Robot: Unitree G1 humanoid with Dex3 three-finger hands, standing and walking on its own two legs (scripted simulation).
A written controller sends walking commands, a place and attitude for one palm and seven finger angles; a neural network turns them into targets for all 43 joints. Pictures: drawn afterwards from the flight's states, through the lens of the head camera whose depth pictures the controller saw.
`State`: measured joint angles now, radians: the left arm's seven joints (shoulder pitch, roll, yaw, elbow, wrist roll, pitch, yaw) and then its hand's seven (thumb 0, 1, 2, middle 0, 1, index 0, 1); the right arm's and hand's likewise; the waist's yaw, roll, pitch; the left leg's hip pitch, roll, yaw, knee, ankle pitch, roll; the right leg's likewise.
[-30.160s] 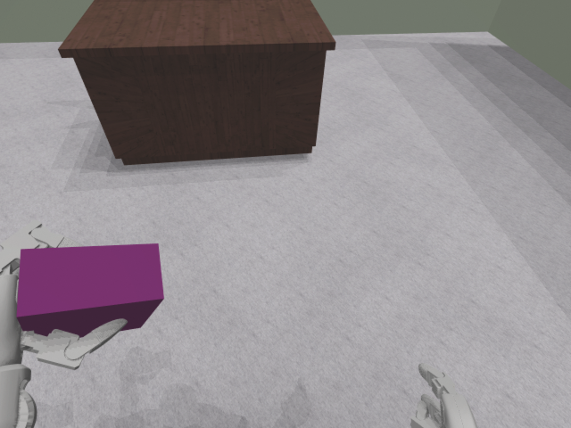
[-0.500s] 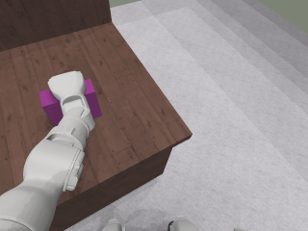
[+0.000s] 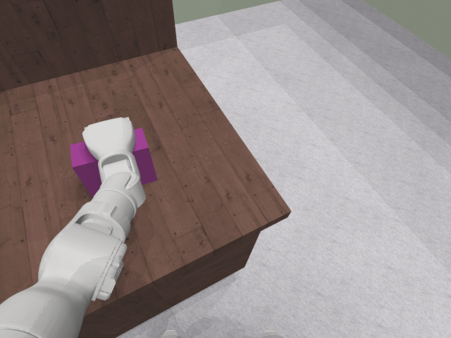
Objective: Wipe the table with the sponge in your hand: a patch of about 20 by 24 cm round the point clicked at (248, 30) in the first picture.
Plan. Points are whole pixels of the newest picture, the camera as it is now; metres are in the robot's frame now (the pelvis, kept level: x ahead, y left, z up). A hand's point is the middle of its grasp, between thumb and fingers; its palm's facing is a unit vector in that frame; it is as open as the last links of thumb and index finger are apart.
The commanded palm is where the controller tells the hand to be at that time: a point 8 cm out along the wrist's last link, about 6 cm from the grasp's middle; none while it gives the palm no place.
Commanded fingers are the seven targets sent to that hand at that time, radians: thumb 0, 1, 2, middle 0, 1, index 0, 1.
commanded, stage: wipe back along the third lane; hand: left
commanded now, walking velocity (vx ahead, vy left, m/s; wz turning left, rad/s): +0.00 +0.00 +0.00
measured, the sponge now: (119, 169) +0.45 +0.22 -0.03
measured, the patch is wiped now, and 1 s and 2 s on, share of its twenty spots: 1.00 1.00 1.00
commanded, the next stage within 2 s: none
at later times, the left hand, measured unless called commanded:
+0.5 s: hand (126, 171) +0.42 +0.19 +0.00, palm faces -0.07 +0.00 -1.00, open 9.8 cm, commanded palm +0.38 +0.16 +0.04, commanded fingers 0.00 0.10 1.30 -1.20 -1.60 -1.20 -1.60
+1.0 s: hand (134, 194) +0.37 +0.17 +0.00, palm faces -0.06 -0.02 -1.00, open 9.8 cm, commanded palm +0.32 +0.14 +0.03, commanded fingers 0.00 0.10 1.30 -1.20 -1.60 -1.20 -1.60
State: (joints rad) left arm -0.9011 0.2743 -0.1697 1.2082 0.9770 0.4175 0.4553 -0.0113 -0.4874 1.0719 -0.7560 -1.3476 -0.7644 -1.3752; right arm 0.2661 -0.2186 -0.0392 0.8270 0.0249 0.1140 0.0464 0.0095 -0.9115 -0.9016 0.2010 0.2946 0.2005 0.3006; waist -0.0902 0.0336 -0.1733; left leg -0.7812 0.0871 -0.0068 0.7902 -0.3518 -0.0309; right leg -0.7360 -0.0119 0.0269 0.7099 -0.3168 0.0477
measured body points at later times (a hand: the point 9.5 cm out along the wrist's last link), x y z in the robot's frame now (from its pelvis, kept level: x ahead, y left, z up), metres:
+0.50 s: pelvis +0.02 -0.01 +0.01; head +0.08 -0.01 +0.46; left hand +0.42 +0.18 +0.06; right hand +0.16 -0.25 -0.12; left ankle +0.00 +0.14 -0.70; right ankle +0.00 -0.16 -0.70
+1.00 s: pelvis +0.01 -0.01 +0.02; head +0.04 -0.01 +0.47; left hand +0.37 +0.16 +0.06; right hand +0.19 -0.24 -0.11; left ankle +0.00 +0.14 -0.70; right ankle +0.00 -0.16 -0.70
